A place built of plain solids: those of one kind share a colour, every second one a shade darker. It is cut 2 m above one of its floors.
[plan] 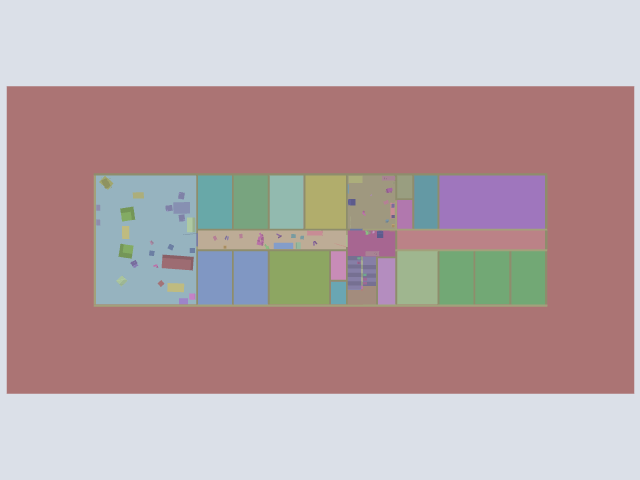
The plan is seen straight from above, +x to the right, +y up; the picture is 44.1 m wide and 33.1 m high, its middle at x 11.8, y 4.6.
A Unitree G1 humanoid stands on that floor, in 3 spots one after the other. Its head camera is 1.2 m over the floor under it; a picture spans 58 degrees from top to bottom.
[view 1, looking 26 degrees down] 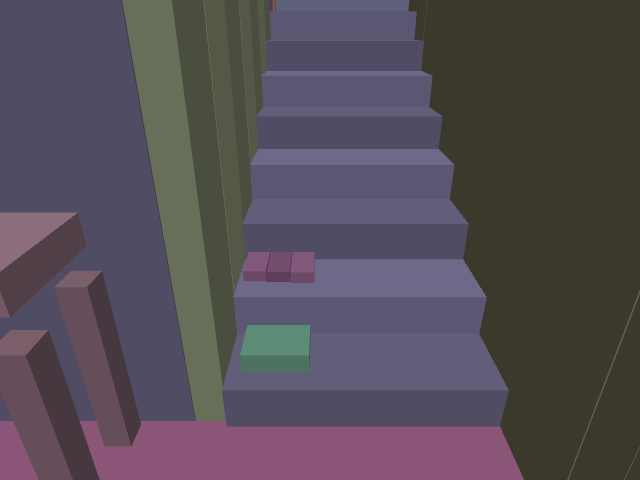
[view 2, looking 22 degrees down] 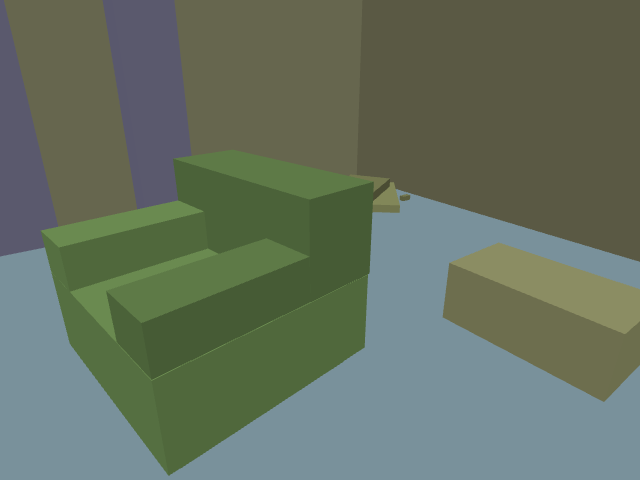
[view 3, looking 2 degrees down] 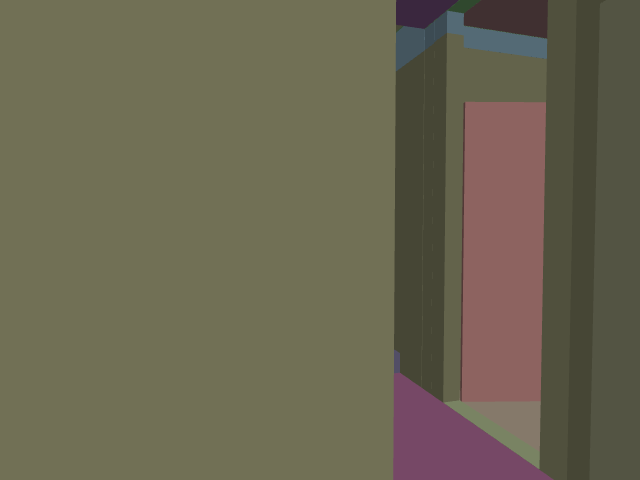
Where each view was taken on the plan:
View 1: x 14.32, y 4.53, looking -90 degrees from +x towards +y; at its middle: stair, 1.79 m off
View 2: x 0.07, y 5.83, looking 144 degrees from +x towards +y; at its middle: armchair_club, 1.47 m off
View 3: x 15.36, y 6.63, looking -107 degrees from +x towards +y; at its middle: wall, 1.31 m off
